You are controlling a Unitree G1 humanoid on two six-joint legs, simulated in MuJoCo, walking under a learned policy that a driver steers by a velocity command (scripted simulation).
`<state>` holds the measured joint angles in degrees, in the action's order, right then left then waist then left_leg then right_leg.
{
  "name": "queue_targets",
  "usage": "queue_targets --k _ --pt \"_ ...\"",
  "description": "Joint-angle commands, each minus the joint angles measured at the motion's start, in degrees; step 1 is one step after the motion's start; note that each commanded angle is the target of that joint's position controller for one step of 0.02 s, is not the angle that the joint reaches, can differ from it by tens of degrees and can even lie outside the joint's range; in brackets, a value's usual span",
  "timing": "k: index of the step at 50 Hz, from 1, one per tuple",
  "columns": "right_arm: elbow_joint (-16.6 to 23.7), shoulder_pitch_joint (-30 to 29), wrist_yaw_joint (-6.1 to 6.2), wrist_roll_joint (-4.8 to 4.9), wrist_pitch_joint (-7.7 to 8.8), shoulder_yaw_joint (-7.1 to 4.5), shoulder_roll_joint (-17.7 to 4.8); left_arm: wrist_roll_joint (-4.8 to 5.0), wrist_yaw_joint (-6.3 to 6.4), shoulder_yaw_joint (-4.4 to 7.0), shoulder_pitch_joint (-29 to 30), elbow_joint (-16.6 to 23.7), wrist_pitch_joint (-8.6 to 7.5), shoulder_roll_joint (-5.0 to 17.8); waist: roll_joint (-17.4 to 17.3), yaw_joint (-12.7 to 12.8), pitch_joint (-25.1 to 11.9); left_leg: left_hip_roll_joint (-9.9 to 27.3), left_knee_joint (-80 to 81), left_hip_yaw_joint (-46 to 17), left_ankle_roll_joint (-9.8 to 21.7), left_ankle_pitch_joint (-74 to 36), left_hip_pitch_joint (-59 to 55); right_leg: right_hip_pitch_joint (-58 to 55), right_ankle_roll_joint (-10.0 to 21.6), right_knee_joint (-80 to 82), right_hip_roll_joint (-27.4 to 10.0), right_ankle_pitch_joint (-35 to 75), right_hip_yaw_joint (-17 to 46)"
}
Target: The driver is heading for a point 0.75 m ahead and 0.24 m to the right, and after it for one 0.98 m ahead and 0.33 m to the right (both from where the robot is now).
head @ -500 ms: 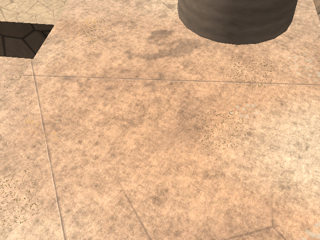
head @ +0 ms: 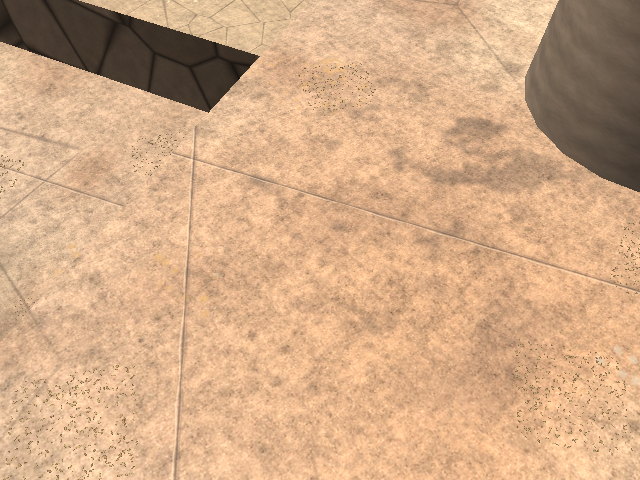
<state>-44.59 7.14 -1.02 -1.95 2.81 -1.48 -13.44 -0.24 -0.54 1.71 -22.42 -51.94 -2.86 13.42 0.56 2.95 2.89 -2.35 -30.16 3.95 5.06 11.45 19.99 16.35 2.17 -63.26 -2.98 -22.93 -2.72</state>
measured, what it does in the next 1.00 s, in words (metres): walks ahead, turning right: right foot, then left foot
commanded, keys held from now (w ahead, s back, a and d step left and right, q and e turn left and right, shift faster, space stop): w+e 0.90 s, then w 0.10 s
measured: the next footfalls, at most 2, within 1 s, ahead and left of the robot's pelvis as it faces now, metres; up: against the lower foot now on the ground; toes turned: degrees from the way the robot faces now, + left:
right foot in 0.44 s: +0.37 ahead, -0.13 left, +0.00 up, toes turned -17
left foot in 0.96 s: +0.71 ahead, -0.09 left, +0.00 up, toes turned -32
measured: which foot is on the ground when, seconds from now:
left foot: down 0.00-0.46, up 0.48-0.94, down 0.96-1.00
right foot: up 0.00-0.42, down 0.44-0.96, up 0.98-1.00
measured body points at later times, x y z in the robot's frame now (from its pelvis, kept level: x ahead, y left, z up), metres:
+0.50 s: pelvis +0.26 -0.05 -0.02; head +0.30 -0.06 +0.43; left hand +0.48 +0.15 -0.13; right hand +0.20 -0.30 -0.16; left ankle +0.08 +0.07 -0.66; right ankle +0.33 -0.12 -0.73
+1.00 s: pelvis +0.54 -0.11 -0.01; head +0.57 -0.12 +0.44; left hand +0.67 +0.16 -0.14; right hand +0.61 -0.42 -0.09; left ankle +0.68 -0.07 -0.74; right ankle +0.34 -0.12 -0.71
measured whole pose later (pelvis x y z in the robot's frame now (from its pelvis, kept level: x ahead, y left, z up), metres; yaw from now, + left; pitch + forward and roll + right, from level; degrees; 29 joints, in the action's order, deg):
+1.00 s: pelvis +0.54 -0.11 -0.01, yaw -32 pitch +1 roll +0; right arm -40.2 3.2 -0.2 -2.7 4.4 -0.5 -14.9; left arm -0.2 0.0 4.5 -24.4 -49.4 -2.5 17.7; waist 0.4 4.4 2.2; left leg -0.7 -32.2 0.5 1.5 5.8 26.4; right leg 4.5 5.0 -40.4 7.7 -28.1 10.9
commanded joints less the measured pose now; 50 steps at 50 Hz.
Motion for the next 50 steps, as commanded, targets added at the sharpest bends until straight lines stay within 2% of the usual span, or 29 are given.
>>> queue_targets --k 1,3,6,9,12,16,17,19,20,21,22,23,24,25,26,27,28,29,31,33,37,41,43,45,46,47,48,49,50 --pt "-1.0 7.6 0.85 0.91 1.04 -1.85 -5.8 -0.76 -0.28 1.41 -0.8 3.4 0.11 5.4 -4.3 -2.4 -3.1 16.0 17.5 -15.2 6.2 -14.0 -15.0 15.5 0.5 -1.6 -3.0 3.5 4.7" --pt "-1.7 8.3 0.87 0.8 2.18 -1.72 -5.4 -1.34 -1.04 1.59 -2.2 2.2 1.43 4.5 -4.9 -1.5 -2.8 15.0 20.4 -11.7 5.6 -14.4 -12.1 13.1 0.1 -1.0 -2.1 6.3 4.7" --pt "-3.4 10.5 0.95 0.96 3.19 -2.09 -6.4 -1.21 -1.69 1.92 2.9 3.5 2.03 3.9 -4.4 -1.8 0.1 14.8 23.9 -7.3 5.2 -12.9 -12.3 18.7 -0.4 1.6 -2.5 12.7 5.5" --pt "-4.6 12.5 1.08 0.91 3.41 -1.9 -5.9 -1.25 -1.82 1.95 8.5 5.1 1.99 3.7 -3.8 -2.8 1.9 14.5 24.6 -3.4 4.7 -14.7 -14.7 23.4 -0.9 7.2 -2.3 18.4 5.5" --pt "-5.5 13.4 1.38 1.02 3.56 -1.72 -6.0 -1.42 -2.3 1.27 13.9 6.9 1.66 2.6 -4.0 -3.9 2.8 13.9 24.2 1.0 3.7 -18.6 -16.3 22.4 -0.6 16.1 -1.6 23.6 2.5" --pt "-7.8 17.4 2.24 0.83 3.07 -1.78 -7.0 -1.74 -3.01 0.58 20.6 10.2 1.41 2.3 -3.7 -5.9 3.9 15.7 21.3 4.4 2.9 -27.4 -23.1 21.7 1.7 24.8 -0.4 22.2 -2.3" --pt "-8.1 17.7 2.43 0.7 2.84 -1.84 -7.4 -1.77 -3.07 0.61 20.8 10.6 1.38 2.4 -3.8 -5.7 3.6 16.2 19.4 5.2 2.5 -32.0 -25.0 20.8 2.7 26.2 0.5 20.1 -3.3" --pt "-8.3 16.9 2.81 0.52 2.4 -2.06 -8.9 -1.82 -2.76 0.98 18.6 10.5 1.47 3.2 -5.2 -4.1 1.2 16.6 12.3 7.2 1.6 -49.8 -27.6 15.6 5.1 27.6 3.8 14.6 -5.9" --pt "-8.3 16.5 3.01 0.38 2.02 -2.28 -9.9 -1.93 -2.47 1.37 15.5 9.9 1.49 3.9 -6.2 -2.6 -1.0 16.8 6.5 8.0 1.3 -57.8 -28.4 11.8 6.4 27.7 5.9 11.3 -6.9" --pt "-8.2 16.1 3.08 0.23 1.46 -2.51 -10.7 -2.03 -2.2 2.05 10.3 8.6 1.26 5.1 -6.3 -0.3 -4.2 16.9 -2.5 8.5 1.3 -60.2 -27.7 5.9 8.0 29.1 7.9 8.9 -7.0" --pt "-7.7 15.4 3.02 0.51 1.06 -2.6 -11.1 -2.54 -1.74 3.12 2.0 6.1 0.77 6.9 -4.6 3.7 -8.9 15.8 -15.1 9.3 0.3 -52.8 -22.2 -5.9 10.0 33.9 8.7 10.5 -5.1" --pt "-5.6 15.4 2.72 0.63 1.31 -2.06 -9.2 -2.97 -0.8 4.96 -5.6 4.6 0.73 12.4 1.5 6.5 -14.7 13.4 -33.3 9.7 -1.2 -30.1 -9.3 -20.0 13.7 35.9 -2.6 5.9 9.9" --pt "-1.7 15.9 1.47 1.6 1.91 -1.55 -4.9 -1.57 -0.54 6.31 -1.8 6.0 1.42 17.5 15.5 1.7 -18.8 -1.2 -54.1 4.0 -4.7 18.2 15.6 -34.4 23.4 43.9 -16.9 9.7 43.8" --pt "-0.6 9.7 1.19 0.61 2.59 -1.92 -8.6 0.01 -0.5 6.26 -1.4 6.0 1.99 16.4 3.8 4.0 -16.3 2.2 -55.3 -6.5 -3.9 14.5 22.1 -32.7 22.7 46.3 -16.0 13.0 41.1" --pt "0.5 7.3 0.93 1.28 3.36 -1.54 -7.5 0.06 -0.02 5.53 1.5 5.8 1.98 13.7 1.1 2.2 -9.4 5.1 -51.7 -6.8 -3.7 9.4 23.2 -25.8 20.9 46.8 -15.0 16.9 33.3" --pt "0.0 8.2 1.04 1.38 3.67 -1.49 -7.3 -0.12 0.13 4.69 3.3 5.4 1.82 10.5 -3.0 -0.6 -4.1 7.1 -45.5 -6.3 -3.9 7.2 20.0 -17.4 18.0 48.1 -12.4 23.6 27.9" --pt "0.3 7.9 1.07 0.45 2.84 -1.5 -6.9 0.07 0.37 4.2 5.2 5.4 1.42 9.1 -3.4 -2.6 -2.2 8.4 -41.3 -6.7 -4.6 7.2 16.9 -12.2 16.1 48.7 -9.2 27.4 23.6" --pt "-0.1 9.6 0.95 -0.45 1.61 -1.29 -6.4 0.17 0.47 3.81 6.6 5.8 1.01 8.2 -2.3 -4.1 -2.4 8.7 -38.9 -6.4 -5.5 6.9 13.4 -9.1 15.2 49.6 -7.0 29.6 20.4" --pt "0.3 10.1 0.55 -1.05 -0.23 -1.22 -5.6 0.4 0.22 3.86 5.7 5.6 -0.1 9.0 -0.9 -4.8 -3.1 8.5 -35.3 -5.2 -6.8 6.4 12.1 -6.8 15.2 50.3 -4.9 33.4 18.0" --pt "1.7 6.9 0.3 -0.93 -0.87 -1.09 -5.2 0.31 0.13 4.25 4.1 5.4 -0.5 10.5 0.1 -4.3 -2.2 8.5 -30.3 -4.2 -7.9 2.9 13.8 -5.6 14.7 51.4 -3.6 32.2 17.1" --pt "5.1 -2.8 0.07 -0.54 -0.88 -0.82 -5.3 0.34 0.11 4.39 0.0 5.0 -0.26 10.8 2.3 -0.7 -0.6 7.8 -18.2 -3.9 -8.9 -6.3 17.6 -8.3 12.1 51.3 -1.9 29.8 17.9" --pt "7.6 -9.3 -0.28 0.01 -0.26 -0.36 -5.5 -0.14 0.49 4.56 -3.7 4.8 0.0 11.4 3.0 2.2 -1.0 5.5 -9.8 -4.1 -8.3 -9.7 18.0 -13.9 11.3 48.1 -2.7 33.5 20.2" --pt "8.7 -11.0 -0.3 0.27 0.24 -0.27 -6.1 -0.57 0.81 4.67 -4.1 5.1 0.08 11.9 3.4 2.5 -1.0 4.4 -6.4 -4.6 -7.5 -8.6 16.4 -15.7 10.8 45.9 -3.6 35.9 21.9" --pt "8.5 -8.0 -0.14 0.44 0.73 -0.6 -7.5 -0.81 1.23 4.89 -1.8 6.1 0.01 12.9 4.2 0.2 -1.3 3.4 -2.1 -5.5 -6.2 -5.9 9.5 -14.7 8.9 43.5 -4.3 37.2 23.7" --pt "7.2 -3.8 0.12 0.49 1.0 -0.97 -8.4 -0.92 1.23 4.92 0.1 6.5 -0.16 13.3 4.5 -1.9 -2.5 2.3 -0.4 -4.9 -5.1 -3.8 3.2 -13.1 7.8 41.1 -4.2 40.7 23.4" --pt "5.1 2.6 0.62 0.35 1.43 -1.57 -9.5 -0.78 1.0 4.81 0.9 6.5 -0.46 13.3 3.3 -4.7 -5.3 0.9 1.9 -3.7 -3.9 -3.3 -5.3 -12.0 6.6 34.7 -2.6 45.1 22.2" --pt "3.4 9.9 1.29 -0.33 2.21 -2.32 -11.3 -0.36 0.54 4.28 0.6 6.3 -0.92 11.8 -0.1 -8.2 -9.8 4.1 4.4 -6.1 -1.9 -3.3 -16.2 -8.4 5.2 23.4 1.1 42.2 18.8" --pt "3.5 17.8 2.21 -1.71 2.43 -3.26 -15.8 0.8 0.27 2.87 -1.8 8.1 -1.37 6.9 -7.8 -9.9 -18.6 18.7 6.9 -23.7 2.0 9.4 -29.8 1.1 3.4 6.4 5.6 24.0 13.6" --pt "2.7 16.1 1.84 -1.57 1.56 -4.32 -19.3 0.79 0.19 2.57 -8.1 8.7 -1.2 5.7 -19.2 -5.2 -19.9 27.4 14.8 -48.5 7.9 10.0 -33.8 14.6 2.4 -3.8 12.2 -8.7 9.5"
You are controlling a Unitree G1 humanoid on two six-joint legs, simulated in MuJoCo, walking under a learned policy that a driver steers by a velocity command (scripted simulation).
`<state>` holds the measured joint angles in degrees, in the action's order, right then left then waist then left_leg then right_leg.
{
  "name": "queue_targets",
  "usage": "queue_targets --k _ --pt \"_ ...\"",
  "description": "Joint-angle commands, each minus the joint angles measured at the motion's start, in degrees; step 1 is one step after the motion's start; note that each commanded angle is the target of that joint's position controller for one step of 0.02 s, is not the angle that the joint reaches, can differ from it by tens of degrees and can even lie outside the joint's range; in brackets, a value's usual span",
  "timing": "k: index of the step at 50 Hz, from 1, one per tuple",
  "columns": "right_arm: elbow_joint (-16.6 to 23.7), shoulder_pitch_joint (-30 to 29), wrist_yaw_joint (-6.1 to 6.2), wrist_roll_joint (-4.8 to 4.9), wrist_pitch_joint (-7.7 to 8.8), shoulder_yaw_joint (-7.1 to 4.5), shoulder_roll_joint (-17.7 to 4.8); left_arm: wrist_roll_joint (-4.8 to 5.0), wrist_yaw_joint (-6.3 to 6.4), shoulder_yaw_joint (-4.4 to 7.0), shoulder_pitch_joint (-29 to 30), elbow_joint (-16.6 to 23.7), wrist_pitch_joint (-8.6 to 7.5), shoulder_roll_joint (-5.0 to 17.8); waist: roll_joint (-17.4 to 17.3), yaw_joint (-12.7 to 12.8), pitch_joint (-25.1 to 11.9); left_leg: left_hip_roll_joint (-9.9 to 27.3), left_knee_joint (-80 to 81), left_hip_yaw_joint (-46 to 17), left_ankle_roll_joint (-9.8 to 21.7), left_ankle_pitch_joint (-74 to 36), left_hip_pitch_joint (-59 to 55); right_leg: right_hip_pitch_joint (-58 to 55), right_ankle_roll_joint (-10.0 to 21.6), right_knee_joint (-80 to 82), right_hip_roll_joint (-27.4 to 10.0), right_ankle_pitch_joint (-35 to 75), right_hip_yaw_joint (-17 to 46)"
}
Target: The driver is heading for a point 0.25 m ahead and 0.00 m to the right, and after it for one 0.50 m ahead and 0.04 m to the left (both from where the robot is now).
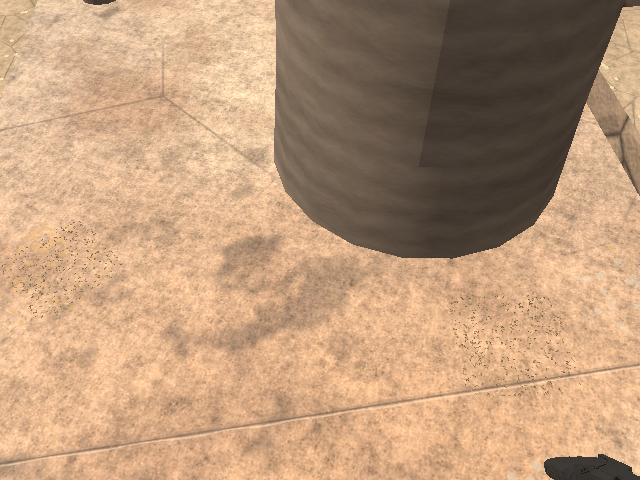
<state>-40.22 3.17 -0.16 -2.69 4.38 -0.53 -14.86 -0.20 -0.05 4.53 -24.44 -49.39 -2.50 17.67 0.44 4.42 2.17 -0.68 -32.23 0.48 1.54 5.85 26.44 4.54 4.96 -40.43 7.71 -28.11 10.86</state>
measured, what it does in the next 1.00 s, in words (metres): walks ahead: right foot, then left foot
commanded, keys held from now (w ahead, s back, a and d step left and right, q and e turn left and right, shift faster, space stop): w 0.50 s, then w+q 0.02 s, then no key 0.48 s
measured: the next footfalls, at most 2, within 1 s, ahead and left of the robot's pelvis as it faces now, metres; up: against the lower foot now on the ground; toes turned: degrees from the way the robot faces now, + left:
right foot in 0.48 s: +0.38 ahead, -0.12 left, +0.00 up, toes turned -6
left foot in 0.90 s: +0.51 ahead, +0.07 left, +0.00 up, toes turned +0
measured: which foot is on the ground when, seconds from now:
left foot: down 0.00-0.48, up 0.50-0.88, down 0.90-1.00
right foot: up 0.00-0.46, down 0.48-1.00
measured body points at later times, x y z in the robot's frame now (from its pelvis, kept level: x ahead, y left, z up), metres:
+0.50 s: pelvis +0.25 -0.02 +0.00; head +0.28 -0.04 +0.45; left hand +0.48 +0.19 -0.08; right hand +0.19 -0.27 -0.14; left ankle +0.10 +0.10 -0.70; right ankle +0.34 -0.11 -0.72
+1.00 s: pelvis +0.41 -0.03 +0.02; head +0.42 -0.01 +0.47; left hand +0.46 +0.21 -0.14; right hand +0.49 -0.27 -0.12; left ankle +0.47 +0.06 -0.72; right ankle +0.34 -0.11 -0.72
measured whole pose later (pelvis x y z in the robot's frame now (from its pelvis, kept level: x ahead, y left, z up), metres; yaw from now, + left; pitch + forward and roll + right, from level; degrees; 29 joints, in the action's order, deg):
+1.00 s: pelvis +0.41 -0.03 +0.02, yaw -2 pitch -1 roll +0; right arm -56.3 10.9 0.1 -0.1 2.6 0.3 -11.3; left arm -0.1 0.2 -0.1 -14.6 -59.0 -3.9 12.4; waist 1.8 1.7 1.8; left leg -0.5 -26.9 2.7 2.3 9.5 16.5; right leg 3.4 2.5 -23.4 1.9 -19.1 -4.7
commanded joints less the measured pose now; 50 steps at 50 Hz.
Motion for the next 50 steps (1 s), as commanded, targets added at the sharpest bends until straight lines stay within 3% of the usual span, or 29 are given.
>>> queue_targets --k 1,2,3,5,7,9,15,18,21,22,23,24,25,26,27,28,29,31,33,38,39,43,44,45,46,47,48,49,50 --pt "-1.3 16.4 0.48 0.5 -0.52 -4.34 -12.0 -1.09 0.17 0.03 -4.6 3.8 -0.73 4.6 -8.6 -5.5 -11.3 24.0 17.0 -42.9 11.5 23.1 -33.5 30.2 0.2 -31.0 -3.4 0.7 -2.3" --pt "-0.9 12.9 0.12 1.04 -0.5 -3.37 -7.6 -1.42 -0.38 -0.04 0.0 4.0 -0.63 4.6 -2.8 -5.6 -5.0 20.8 18.0 -33.4 10.5 21.3 -26.3 29.7 0.0 -29.5 -5.0 5.7 -2.7" --pt "-1.2 11.1 -0.03 0.82 -0.39 -2.86 -5.9 -1.4 -0.79 -0.29 2.6 4.7 -0.59 3.7 -2.4 -5.0 -2.5 17.7 19.2 -26.2 9.1 15.0 -22.3 28.8 -0.3 -26.7 -6.5 8.2 -3.3" --pt "-3.0 12.2 0.04 1.08 0.37 -2.51 -5.3 -2.15 -1.53 -0.56 3.5 4.8 0.25 3.0 -6.3 -4.0 -1.4 13.7 20.4 -17.5 7.8 3.1 -18.9 26.5 -1.3 -23.5 -7.8 9.4 -4.2" --pt "-4.6 14.7 -0.42 1.67 1.51 -2.7 -5.9 -2.23 -1.82 -0.77 3.8 5.0 0.76 2.6 -6.5 -3.7 -2.6 13.4 20.7 -14.1 8.7 -5.9 -19.5 26.5 -1.9 -22.3 -7.4 10.3 -4.9" --pt "-5.7 15.9 -0.57 2.06 1.95 -2.94 -6.6 -2.34 -2.1 -1.12 7.2 6.0 0.91 2.1 -6.1 -3.7 -1.7 13.5 22.6 -11.7 9.6 -6.8 -20.2 29.8 -2.7 -19.7 -8.4 13.0 -5.8" --pt "-8.9 20.1 -0.76 2.25 1.32 -3.05 -6.7 -1.88 -2.89 -3.29 21.2 10.0 0.31 -0.8 -5.8 -6.6 1.1 10.5 24.7 -4.3 8.8 -10.5 -19.9 28.4 -4.4 -0.6 -11.1 23.6 -12.7" --pt "-10.5 22.8 -0.71 2.06 1.01 -3.36 -7.9 -1.55 -2.54 -3.39 24.2 10.8 0.06 0.0 -5.9 -7.5 1.2 12.2 22.6 -4.3 8.2 -14.1 -22.5 25.2 -3.3 4.8 -10.1 23.2 -14.2" --pt "-11.6 22.7 -0.35 1.89 0.37 -3.58 -8.8 -1.77 -1.88 -2.95 22.8 10.7 -0.34 1.2 -5.8 -5.9 0.8 14.0 17.7 -4.4 7.3 -22.0 -25.7 20.6 -0.9 8.7 -8.5 18.7 -14.8" --pt "-11.8 22.2 -0.24 2.06 0.12 -3.6 -9.0 -2.08 -1.53 -2.56 18.4 9.2 -0.67 1.6 -5.0 -3.7 -1.1 13.1 12.0 -3.1 6.5 -28.6 -25.9 14.5 0.1 11.8 -7.0 18.6 -15.5" --pt "-12.1 22.5 -0.19 2.2 -0.1 -3.26 -8.1 -2.7 -1.01 -1.77 10.3 6.2 -1.29 3.0 -2.6 -0.5 -5.7 10.5 1.8 -0.7 5.4 -30.5 -23.3 3.7 1.6 14.5 -6.2 19.1 -15.2" --pt "-10.2 21.4 -0.18 2.37 0.02 -2.51 -6.1 -3.81 -0.28 -0.57 0.0 4.1 -1.75 6.8 2.4 3.8 -12.6 7.9 -13.5 1.6 4.0 -16.7 -13.8 -10.1 4.6 16.0 -16.8 13.3 -3.8" --pt "-8.3 26.9 -0.41 3.44 0.05 -1.22 0.0 -3.71 0.2 1.08 -3.1 3.5 -1.3 13.2 16.3 1.4 -18.3 -2.1 -33.1 4.8 1.6 20.7 6.0 -23.5 11.8 21.9 -32.5 9.8 22.7" --pt "-9.3 22.7 0.07 1.91 -0.37 -3.05 -6.6 -1.31 0.01 0.83 -0.4 3.2 -0.58 9.8 8.3 1.7 -15.5 -0.3 -38.7 -2.4 2.7 22.2 11.6 -19.9 11.4 24.5 -31.0 6.9 25.8" --pt "-8.4 19.0 -0.2 2.05 -0.23 -3.28 -6.4 -0.9 -0.05 -0.32 5.5 3.9 -0.66 6.3 5.8 -0.8 -6.9 1.9 -38.6 -3.3 2.9 17.3 12.3 -12.1 10.2 24.8 -28.6 16.8 16.3" --pt "-9.0 18.2 -0.24 2.32 -0.13 -2.76 -4.5 -0.9 -0.28 -1.08 8.3 3.7 -1.45 3.4 3.7 -2.7 -3.5 3.4 -35.7 -3.6 2.4 13.8 8.8 -5.7 8.5 25.8 -26.3 33.6 8.9" --pt "-9.7 17.7 -0.3 2.1 -0.75 -2.48 -3.5 -0.45 -0.11 -1.44 10.0 3.0 -2.2 2.2 3.0 -4.4 -1.6 4.6 -33.2 -3.4 1.6 13.1 5.8 -1.4 6.5 25.9 -24.0 45.9 2.6" --pt "-11.2 20.2 -0.47 1.17 -2.17 -2.21 -2.3 -0.23 -0.05 -1.97 10.7 1.5 -3.12 1.0 3.1 -6.9 -2.9 3.8 -30.7 -2.3 0.0 12.4 -0.3 2.8 5.2 25.5 -21.3 60.8 -4.4" --pt "-11.6 20.3 -0.75 1.1 -2.78 -2.2 -1.8 0.06 -0.05 -1.85 10.2 0.1 -3.62 2.1 3.9 -8.1 -4.4 2.8 -28.1 -1.4 -0.9 10.2 -1.3 2.9 5.7 25.6 -20.3 66.0 -7.7" --pt "-10.8 12.0 -0.05 1.62 -3.22 -1.34 -1.1 0.07 0.27 -2.18 9.0 -3.1 -3.33 2.1 5.6 -6.5 -3.4 2.9 -13.5 1.6 -1.1 4.1 -3.0 3.6 4.8 25.5 -17.9 63.2 -12.3" --pt "-11.7 12.6 -0.41 1.9 -2.9 -1.21 -1.2 0.55 -0.19 -2.43 9.2 -3.5 -3.74 1.9 6.8 -6.2 -3.3 3.2 -9.9 1.2 -1.0 2.8 -5.7 4.4 3.8 24.2 -16.9 63.4 -13.3" --pt "-12.9 11.2 0.14 2.04 -2.14 -0.98 -2.3 0.43 -0.33 -2.2 8.3 -5.6 -3.49 2.4 5.8 -4.8 -4.1 2.3 -1.9 1.8 0.6 3.6 -9.4 1.2 3.7 20.0 -18.8 59.3 -10.0" --pt "-12.8 11.5 0.07 2.26 -1.5 -0.56 -1.5 0.79 -0.34 -2.47 8.4 -6.4 -3.03 2.2 4.2 -5.7 -4.5 2.5 3.5 1.2 1.4 2.0 -11.6 0.5 3.0 18.4 -18.8 56.6 -9.7" --pt "-13.5 12.9 0.18 1.78 -0.85 -0.32 -1.6 1.03 -0.22 -2.69 8.7 -6.7 -2.73 1.8 1.9 -6.6 -4.6 3.5 10.5 -0.3 1.8 -5.3 -16.7 1.8 1.2 16.2 -17.7 51.6 -9.5" --pt "-14.4 15.3 0.56 1.26 -0.26 -0.91 -4.9 0.66 -0.06 -2.98 7.8 -6.2 -2.65 1.6 -1.7 -6.2 -6.5 8.7 10.4 -5.4 2.2 -20.0 -23.4 4.8 -0.7 13.4 -15.6 42.1 -9.9" --pt "-14.7 12.6 0.83 2.12 -0.34 -1.25 -7.6 0.73 -0.05 -4.07 -0.4 -7.9 -2.32 -2.5 -10.0 -0.6 -8.0 14.4 8.1 -10.4 6.2 -31.8 -25.6 6.6 -2.0 15.9 -12.1 22.3 -10.6" --pt "-14.5 9.6 0.66 3.14 -1.06 -0.85 -5.2 0.21 0.57 -4.25 -0.1 -10.0 -1.42 -1.8 -11.7 -1.3 -7.0 14.3 10.4 -12.4 7.2 -24.3 -22.1 4.5 -2.5 19.2 -10.9 12.9 -11.2" --pt "-13.9 7.5 0.37 2.97 -1.35 -0.52 -3.8 -0.23 0.82 -3.79 1.8 -10.4 -0.98 0.8 -9.3 -1.7 -3.1 11.9 11.4 -11.0 5.2 -18.4 -19.0 3.7 -2.7 21.3 -11.0 13.5 -10.8" --pt "-14.0 7.2 0.26 2.95 -1.5 -0.24 -3.0 -0.33 0.91 -3.43 3.7 -10.8 -0.66 1.9 -7.1 -2.7 -2.6 9.9 11.4 -9.1 3.7 -15.2 -18.1 2.0 -2.8 22.1 -11.5 15.9 -10.6"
